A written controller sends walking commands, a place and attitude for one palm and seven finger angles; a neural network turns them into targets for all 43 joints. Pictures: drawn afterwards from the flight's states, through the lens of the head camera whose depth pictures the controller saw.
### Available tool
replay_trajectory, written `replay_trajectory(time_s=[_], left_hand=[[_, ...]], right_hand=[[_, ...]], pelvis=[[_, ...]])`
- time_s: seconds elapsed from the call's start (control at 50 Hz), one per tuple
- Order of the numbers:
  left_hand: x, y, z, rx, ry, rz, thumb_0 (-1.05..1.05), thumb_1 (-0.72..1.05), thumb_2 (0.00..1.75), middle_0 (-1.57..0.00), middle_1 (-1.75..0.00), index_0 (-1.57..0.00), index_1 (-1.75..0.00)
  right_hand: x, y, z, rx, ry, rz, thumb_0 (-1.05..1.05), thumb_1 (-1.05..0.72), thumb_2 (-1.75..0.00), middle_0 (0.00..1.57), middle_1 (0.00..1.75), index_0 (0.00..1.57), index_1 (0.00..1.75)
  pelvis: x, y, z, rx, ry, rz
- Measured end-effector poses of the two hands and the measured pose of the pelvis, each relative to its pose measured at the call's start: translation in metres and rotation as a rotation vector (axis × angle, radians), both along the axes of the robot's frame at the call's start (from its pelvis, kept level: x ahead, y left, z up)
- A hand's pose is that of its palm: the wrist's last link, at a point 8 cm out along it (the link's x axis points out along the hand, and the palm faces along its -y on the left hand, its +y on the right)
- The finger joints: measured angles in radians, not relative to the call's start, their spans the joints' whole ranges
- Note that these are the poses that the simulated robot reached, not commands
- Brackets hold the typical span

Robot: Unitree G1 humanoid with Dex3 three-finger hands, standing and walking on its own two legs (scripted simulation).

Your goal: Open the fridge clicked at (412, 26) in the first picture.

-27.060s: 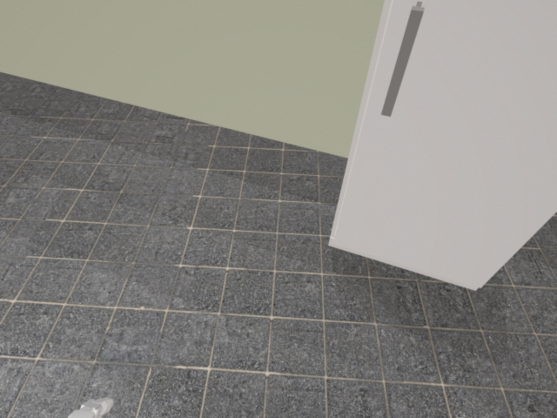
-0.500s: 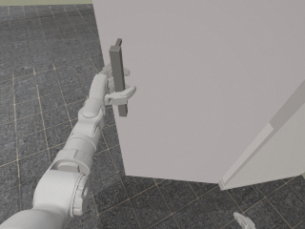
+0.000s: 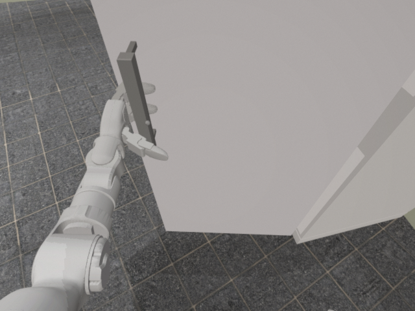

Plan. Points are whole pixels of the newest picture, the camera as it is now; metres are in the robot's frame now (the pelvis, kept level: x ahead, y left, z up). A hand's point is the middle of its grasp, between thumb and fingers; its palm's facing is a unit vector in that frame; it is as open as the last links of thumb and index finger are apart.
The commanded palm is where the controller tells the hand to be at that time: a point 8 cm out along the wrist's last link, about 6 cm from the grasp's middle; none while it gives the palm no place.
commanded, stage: slip the hand off the handle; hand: left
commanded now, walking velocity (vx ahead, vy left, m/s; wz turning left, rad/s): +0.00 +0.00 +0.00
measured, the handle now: (142, 104) +0.50 +0.12 +0.13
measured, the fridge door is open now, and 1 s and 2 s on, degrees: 74 73 73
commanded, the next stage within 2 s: draw the hand back to the body in 1.26 s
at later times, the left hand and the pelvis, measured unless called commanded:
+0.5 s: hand (112, 126) +0.45 +0.18 +0.11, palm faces -0.06 -0.99 -0.09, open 14.7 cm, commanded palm +0.42 +0.23 +0.12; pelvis +0.01 +0.02 -0.01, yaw +1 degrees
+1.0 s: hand (104, 158) +0.37 +0.18 +0.11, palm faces -0.05 -0.99 -0.12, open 14.7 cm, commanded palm +0.34 +0.23 +0.12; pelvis +0.01 +0.02 +0.00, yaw +1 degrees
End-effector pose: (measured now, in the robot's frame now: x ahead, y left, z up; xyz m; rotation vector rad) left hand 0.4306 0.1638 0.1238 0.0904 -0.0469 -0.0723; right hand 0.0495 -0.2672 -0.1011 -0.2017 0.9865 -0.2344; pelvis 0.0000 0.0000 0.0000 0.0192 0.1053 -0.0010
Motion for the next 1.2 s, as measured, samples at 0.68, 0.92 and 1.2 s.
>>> replay_trajectory(time_s=[0.68, 0.92, 1.2], left_hand=[[-0.005, 0.088, -0.004, 0.011, 0.010, 0.004, -0.01, -0.55, 0.20, -0.25, -1.15, -0.25, -1.15], [-0.060, 0.071, -0.016, 0.006, -0.002, -0.003, -0.01, -0.55, 0.20, -0.25, -1.15, -0.25, -1.15], [-0.111, 0.069, -0.004, 0.020, -0.011, 0.012, -0.01, -0.55, 0.20, -0.25, -1.15, -0.25, -1.15]], right_hand=[[0.043, 0.039, -0.002, 0.004, -0.013, 0.038, 0.01, -0.90, -0.90, 0.21, 0.30, 0.20, 0.30], [0.073, 0.040, 0.007, 0.021, -0.125, 0.080, 0.01, -0.90, -0.90, 0.21, 0.30, 0.20, 0.30], [0.137, 0.050, 0.032, 0.040, -0.334, 0.201, 0.01, -0.90, -0.90, 0.21, 0.30, 0.20, 0.30]], pelvis=[[0.016, 0.027, -0.007, -0.023, 0.029, 0.016], [0.016, 0.022, -0.005, -0.020, -0.021, 0.015], [0.010, 0.008, -0.002, -0.015, -0.071, 0.045]])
